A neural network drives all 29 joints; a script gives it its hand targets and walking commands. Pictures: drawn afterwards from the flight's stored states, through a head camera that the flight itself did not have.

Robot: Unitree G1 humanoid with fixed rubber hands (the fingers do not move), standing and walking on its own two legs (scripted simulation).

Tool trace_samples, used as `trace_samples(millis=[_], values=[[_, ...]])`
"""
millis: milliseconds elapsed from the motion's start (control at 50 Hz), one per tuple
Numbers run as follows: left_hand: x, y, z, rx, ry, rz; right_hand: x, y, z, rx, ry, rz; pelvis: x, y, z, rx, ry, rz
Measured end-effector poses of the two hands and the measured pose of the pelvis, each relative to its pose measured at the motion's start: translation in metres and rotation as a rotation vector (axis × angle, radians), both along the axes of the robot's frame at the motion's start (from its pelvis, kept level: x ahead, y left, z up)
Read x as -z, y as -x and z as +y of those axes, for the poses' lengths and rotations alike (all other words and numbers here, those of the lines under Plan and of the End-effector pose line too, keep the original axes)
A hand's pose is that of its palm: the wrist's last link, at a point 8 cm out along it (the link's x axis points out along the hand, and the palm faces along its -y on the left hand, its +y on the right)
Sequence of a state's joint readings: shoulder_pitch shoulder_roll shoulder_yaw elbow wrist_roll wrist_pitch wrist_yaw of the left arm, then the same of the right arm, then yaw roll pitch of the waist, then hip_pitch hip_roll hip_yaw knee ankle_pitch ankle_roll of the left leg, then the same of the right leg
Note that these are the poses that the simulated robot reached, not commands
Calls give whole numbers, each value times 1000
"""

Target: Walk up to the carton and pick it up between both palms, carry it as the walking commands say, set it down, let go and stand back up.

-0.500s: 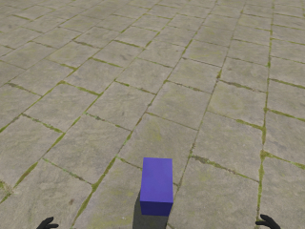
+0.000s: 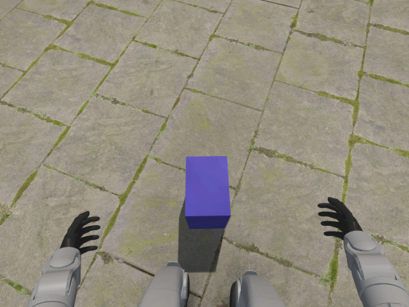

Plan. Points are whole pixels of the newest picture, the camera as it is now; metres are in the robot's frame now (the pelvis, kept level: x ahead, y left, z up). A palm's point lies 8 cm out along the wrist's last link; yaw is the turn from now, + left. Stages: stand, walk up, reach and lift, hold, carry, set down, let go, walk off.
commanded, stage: reach and lift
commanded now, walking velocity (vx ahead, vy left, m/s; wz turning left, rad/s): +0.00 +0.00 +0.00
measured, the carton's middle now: (206, 195) +0.47 +0.04 -0.60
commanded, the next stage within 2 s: none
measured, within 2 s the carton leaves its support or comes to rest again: neither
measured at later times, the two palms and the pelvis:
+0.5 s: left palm (119, 192) +0.33 +0.24 -0.14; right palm (305, 185) +0.37 -0.21 -0.13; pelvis -0.06 +0.00 -0.04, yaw +1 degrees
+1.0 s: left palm (148, 155) +0.45 +0.20 -0.18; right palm (273, 153) +0.48 -0.15 -0.18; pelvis -0.04 +0.00 -0.07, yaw +0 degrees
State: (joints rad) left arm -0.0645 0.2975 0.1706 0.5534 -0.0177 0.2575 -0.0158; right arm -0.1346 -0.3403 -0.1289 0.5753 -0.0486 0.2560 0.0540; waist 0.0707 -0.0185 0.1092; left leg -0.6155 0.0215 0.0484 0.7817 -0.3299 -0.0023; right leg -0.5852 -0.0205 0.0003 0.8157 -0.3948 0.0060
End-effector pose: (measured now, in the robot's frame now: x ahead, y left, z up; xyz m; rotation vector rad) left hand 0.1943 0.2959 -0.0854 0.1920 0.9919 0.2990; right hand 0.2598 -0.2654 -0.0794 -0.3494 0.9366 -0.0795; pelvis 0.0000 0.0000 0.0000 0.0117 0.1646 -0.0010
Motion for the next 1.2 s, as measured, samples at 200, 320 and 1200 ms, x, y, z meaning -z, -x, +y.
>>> trace_samples(millis=[200, 320, 1200], values=[[18, -48, -17, 7, 41, -76, 16, -47, 29, -2, -53, -54, 19, 32, 0, -8, 4, 90], [29, -86, -31, 22, 59, -117, 27, -74, 42, -4, -76, -75, 29, 48, 1, -15, 8, 143], [117, -262, -100, 61, 145, -377, 122, -219, 118, 55, -240, -332, 82, 41, 1, -7, 24, 674]])
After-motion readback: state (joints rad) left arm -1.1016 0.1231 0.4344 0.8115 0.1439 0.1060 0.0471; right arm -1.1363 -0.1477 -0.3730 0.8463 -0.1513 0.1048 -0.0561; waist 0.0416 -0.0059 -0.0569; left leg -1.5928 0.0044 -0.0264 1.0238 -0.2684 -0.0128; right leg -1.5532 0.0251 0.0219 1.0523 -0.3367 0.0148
